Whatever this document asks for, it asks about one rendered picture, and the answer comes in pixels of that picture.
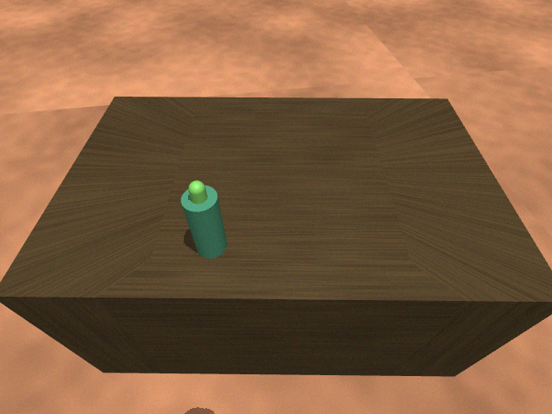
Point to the bottle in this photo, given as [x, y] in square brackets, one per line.
[202, 211]

